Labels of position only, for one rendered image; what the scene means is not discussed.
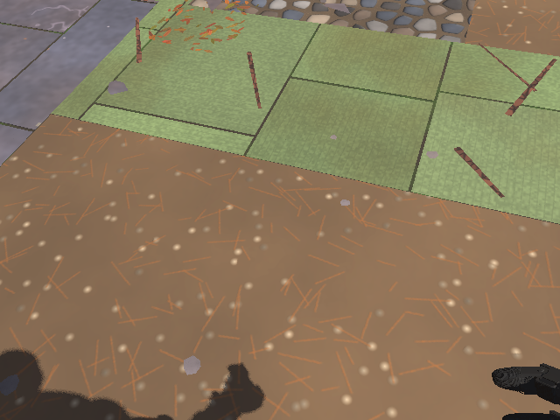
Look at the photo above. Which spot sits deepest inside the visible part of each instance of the right robot hand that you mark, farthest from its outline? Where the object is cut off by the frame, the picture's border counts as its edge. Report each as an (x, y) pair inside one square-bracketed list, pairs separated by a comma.
[(543, 381)]

